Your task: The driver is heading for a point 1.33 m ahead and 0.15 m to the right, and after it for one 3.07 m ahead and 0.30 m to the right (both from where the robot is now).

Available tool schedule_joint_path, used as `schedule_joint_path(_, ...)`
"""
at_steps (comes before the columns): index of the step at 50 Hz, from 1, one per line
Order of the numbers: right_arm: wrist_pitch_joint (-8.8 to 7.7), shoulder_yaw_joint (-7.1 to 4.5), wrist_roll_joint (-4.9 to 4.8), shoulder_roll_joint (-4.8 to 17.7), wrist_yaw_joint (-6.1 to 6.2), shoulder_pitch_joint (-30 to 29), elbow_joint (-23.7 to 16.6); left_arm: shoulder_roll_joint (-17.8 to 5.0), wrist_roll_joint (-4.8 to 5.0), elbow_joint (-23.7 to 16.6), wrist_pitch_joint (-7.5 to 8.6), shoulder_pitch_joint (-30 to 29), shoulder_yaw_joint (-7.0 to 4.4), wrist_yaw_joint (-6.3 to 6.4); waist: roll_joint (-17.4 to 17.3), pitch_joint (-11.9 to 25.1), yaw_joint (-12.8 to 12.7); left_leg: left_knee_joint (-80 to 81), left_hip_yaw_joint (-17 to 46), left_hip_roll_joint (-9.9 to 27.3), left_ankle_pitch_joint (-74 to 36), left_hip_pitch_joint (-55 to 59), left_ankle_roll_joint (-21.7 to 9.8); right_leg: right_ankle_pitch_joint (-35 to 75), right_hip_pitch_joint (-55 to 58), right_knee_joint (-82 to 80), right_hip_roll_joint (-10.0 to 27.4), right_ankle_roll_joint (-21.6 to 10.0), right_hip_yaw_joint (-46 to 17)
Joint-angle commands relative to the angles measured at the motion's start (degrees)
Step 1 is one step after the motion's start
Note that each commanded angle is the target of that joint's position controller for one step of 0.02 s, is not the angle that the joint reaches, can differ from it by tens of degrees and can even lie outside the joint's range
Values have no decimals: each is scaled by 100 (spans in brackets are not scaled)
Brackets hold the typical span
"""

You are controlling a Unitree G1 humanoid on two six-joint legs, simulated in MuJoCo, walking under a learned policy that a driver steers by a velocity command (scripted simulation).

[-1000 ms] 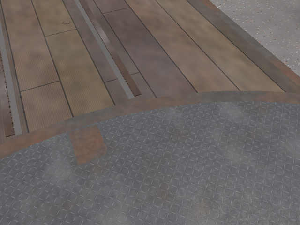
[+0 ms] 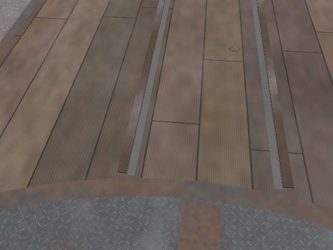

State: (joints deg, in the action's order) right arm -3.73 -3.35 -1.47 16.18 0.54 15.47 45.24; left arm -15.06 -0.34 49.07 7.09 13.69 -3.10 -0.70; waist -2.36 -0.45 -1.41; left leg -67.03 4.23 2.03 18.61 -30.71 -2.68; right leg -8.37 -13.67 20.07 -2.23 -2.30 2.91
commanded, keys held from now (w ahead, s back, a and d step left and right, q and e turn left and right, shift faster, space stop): w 0.22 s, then w+e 0.64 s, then w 0.14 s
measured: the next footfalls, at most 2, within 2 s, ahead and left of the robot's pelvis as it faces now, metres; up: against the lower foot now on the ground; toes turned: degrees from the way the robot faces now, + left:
left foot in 0.30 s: +0.32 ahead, +0.17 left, +0.00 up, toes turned +2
right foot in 0.84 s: +0.59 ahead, -0.11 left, +0.00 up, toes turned -18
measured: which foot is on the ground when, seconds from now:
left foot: up 0.00-0.28, down 0.30-0.86, up 0.88-1.00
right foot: down 0.00-0.30, up 0.32-0.82, down 0.84-1.00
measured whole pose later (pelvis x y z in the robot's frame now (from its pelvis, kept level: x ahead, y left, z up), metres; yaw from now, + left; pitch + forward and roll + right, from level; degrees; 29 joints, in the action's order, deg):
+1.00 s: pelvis +0.52 -0.02 -0.01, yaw -19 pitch +2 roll +0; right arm -6.6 -3.2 -0.9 16.1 0.4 13.0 45.7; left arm -15.3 0.4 42.6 3.2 12.0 -4.0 -2.3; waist -1.1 -2.6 0.1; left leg -70.0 1.6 5.4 20.0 -26.9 -0.5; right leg -10.0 -19.4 27.7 -5.5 -5.6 1.9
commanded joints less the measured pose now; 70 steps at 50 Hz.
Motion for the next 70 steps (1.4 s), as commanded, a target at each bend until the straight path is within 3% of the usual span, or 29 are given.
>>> schedule_joint_path(1, -28, 51, 66, -23, -27, 98, -422, -609, 45, -137, 106, 23, -122, -45, 549, -57, 175, 620, 126, 462, -350, -751, 43, 627, 396, -1319, 1585, -1189, -1409)
schedule_joint_path(4, -103, 128, 131, -21, -87, -473, -633, -835, 89, -72, 58, 103, -169, -19, 480, -69, 65, 1767, -89, 531, -1229, -694, 101, 1006, 429, -1361, 1496, -1136, -943)
schedule_joint_path(11, -164, 114, 16, 233, -235, -1558, -1066, -1093, 224, 216, -137, 721, -170, -18, 693, -239, -214, 3355, -424, 198, -1476, -130, -53, 729, 979, -949, 1697, -772, -734)
schedule_joint_path(13, -199, 5, 44, 410, -238, -1153, -1009, -1126, 231, 254, -221, 699, -150, -8, 703, -64, 147, 3765, -584, -37, -1275, 743, -202, 1512, 980, -312, 1646, -619, -740)
schedule_joint_path(14, -205, -148, 69, 669, -200, -352, -766, -1022, 202, 251, -243, 716, -98, -1, 592, 386, 527, 3886, -648, -173, -1236, 1864, -330, 2202, 758, 659, 1355, -475, -531)
schedule_joint_path(15, -194, -318, 150, 1144, -119, 757, -573, -744, 90, 79, -216, 631, 28, 2, 101, 1195, 1001, 3824, 319, 756, -1237, 3535, -674, 1371, -284, 2391, 992, -221, -230)
schedule_joint_path(16, -134, -415, 238, 1672, -90, 1160, -526, -8, 87, -48, -110, 1231, 236, -2, -1443, 1904, 736, 4449, 2871, 2238, -461, 5198, -1432, -1923, -2418, 4502, 82, 119, -97)
schedule_joint_path(17, -157, -311, 192, 1236, -110, 1363, -477, -522, 225, 47, -8, 1148, 112, -8, -1024, 2061, 921, 4841, 3684, 2309, -267, 5072, -1583, -2447, -2955, 5408, 141, 89, -1011)
schedule_joint_path(18, -184, -222, 153, 928, -121, 1006, -453, -822, 367, -92, 7, 745, 4, -5, -757, 1306, 802, 4917, 2821, 2138, -206, 4485, -1355, -1985, -3384, 5600, 426, 17, -997)
schedule_joint_path(20, -231, -78, 154, 438, -164, 92, -534, -745, 236, -163, -92, 292, -38, 67, -331, 536, 438, 5275, 1478, 1584, -781, 3104, -1005, -1063, -2981, 5069, 866, 37, -849)
schedule_joint_path(22, -323, -57, 198, 252, -197, -197, -466, -530, 211, -117, -278, 491, -53, 61, -447, 293, 145, 5665, 735, 1335, -1299, 2401, -878, -631, -2388, 4770, 994, 73, -899)
schedule_joint_path(25, -411, -138, 237, 392, -144, -109, -256, -299, 207, -216, -411, 372, -54, 48, -178, 69, 38, 5880, 13, 1315, -2216, 2278, -887, -123, -2577, 4481, 947, 109, -1002)
schedule_joint_path(31, -347, -213, 214, 628, 12, 96, 4, -185, 134, -613, -400, -638, -21, -112, -31, -280, 295, 6032, -986, 1227, -2303, 2528, -695, 1323, -2746, 2690, 826, 102, -698)
schedule_joint_path(37, -134, -277, 96, 823, 56, 579, 284, -159, 161, -1197, -390, -1607, 21, -323, 9, -562, 594, 5580, -1398, 1517, -2834, 3565, -547, 702, -2987, 1815, 718, -164, -131)
schedule_joint_path(39, -56, -311, 72, 975, 82, 470, 259, -274, 170, -1315, -404, -1518, -41, -369, -165, -353, 415, 5010, -1583, 1518, -4452, 3703, -426, 128, -2445, 1720, 431, -359, 215)
schedule_joint_path(41, 37, -350, 53, 1142, 131, 342, 207, -591, 193, -1194, -436, -638, -227, -349, -382, 250, -128, 3642, -1731, 1421, -6210, 3619, -288, -333, -1158, 1662, -55, -629, 518)
schedule_joint_path(42, 58, -328, 28, 1129, 152, 258, 163, -937, 194, -958, -446, 312, -426, -275, -251, 743, -637, 2358, -1851, 1179, -5935, 3027, -95, 37, 290, 1214, -273, -859, 441)
schedule_joint_path(43, -14, -215, 179, 829, 153, 374, -1, -1513, 172, -806, -508, 1055, -610, -124, 651, 1255, -796, 447, -1813, 847, -3135, 1349, 172, 281, 2079, 1126, 770, -1240, -1204)
schedule_joint_path(44, -236, 24, 191, 107, 57, 803, -295, -1885, 149, -976, -439, 734, -603, -125, 1741, 1980, -125, -1444, -822, -436, 1444, -912, 452, -681, 3627, 134, 2195, -2428, -4799)
schedule_joint_path(45, -460, -87, -32, 674, -42, 180, -328, -1304, 96, -956, -397, 957, -446, -139, 930, 2133, -583, -1710, 197, -162, 1235, -1437, 299, -695, 3633, -355, 2228, -2184, -4806)
schedule_joint_path(46, -516, -105, -183, 732, -78, -93, -398, -988, 85, -872, -349, 796, -364, -142, 773, 1366, -490, -1424, 89, 104, 772, -1651, 161, -221, 2988, -285, 2041, -1901, -3764)
schedule_joint_path(47, -513, -89, -83, 664, -29, -154, -354, -791, 131, -928, -314, 359, -294, -153, 222, 832, -192, -867, 27, 411, 321, -1372, 130, 408, 2016, -273, 1762, -1635, -2963)
schedule_joint_path(49, -372, -158, 93, 687, 5, -49, -248, -461, 40, -1059, -276, -194, -180, -133, 334, 502, 179, -233, 24, 693, -95, -617, 168, 1198, 851, -507, 1372, -1422, -2164)
schedule_joint_path(54, -99, -98, 126, 393, 19, -220, -287, -712, 30, -793, -129, 71, -230, -57, 419, 168, 200, 785, -139, 755, -1087, -800, 407, 2192, 397, -968, 1249, -1331, -1192)
schedule_joint_path(58, -136, -39, 67, 287, -66, -782, -395, -728, 12, -637, -132, 246, -196, 13, 518, -26, -77, 2183, -222, 596, -2475, -851, 288, 1772, 624, -1131, 1067, -938, -570)
schedule_joint_path(63, -174, 22, -1, 220, -240, -1455, -679, -836, 25, -362, -171, 536, -214, 45, 482, -350, -381, 3146, -270, 323, -2598, -1167, 90, 1622, 1518, -1125, 1430, -833, -304)
schedule_joint_path(66, -194, 27, 12, 228, -386, -1593, -874, -892, 54, -281, -283, 541, -237, 98, 509, -355, -329, 3349, -425, 169, -1921, -1305, -97, 2473, 2124, -701, 1654, -725, -168)
schedule_joint_path(68, -166, -40, 39, 372, -427, -1278, -906, -1063, 64, -347, -356, 337, -279, 165, 715, -12, -73, 3333, -779, -148, -1312, -618, -290, 4313, 2210, -19, 1640, -579, 30)
schedule_joint_path(70, -122, -267, 51, 780, -381, -22, -666, -1134, 74, -414, -447, 171, -276, 241, 698, 725, 637, 3616, -1004, -602, -1307, 1170, -601, 5462, 1807, 1767, 1380, -338, 333)
Velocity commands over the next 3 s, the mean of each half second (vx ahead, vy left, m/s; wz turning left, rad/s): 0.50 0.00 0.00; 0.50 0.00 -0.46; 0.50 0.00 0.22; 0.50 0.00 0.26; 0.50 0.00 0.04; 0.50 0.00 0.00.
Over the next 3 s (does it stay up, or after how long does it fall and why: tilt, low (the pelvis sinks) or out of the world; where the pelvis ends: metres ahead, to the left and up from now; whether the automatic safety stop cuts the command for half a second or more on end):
stays up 1.63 -0.14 -0.02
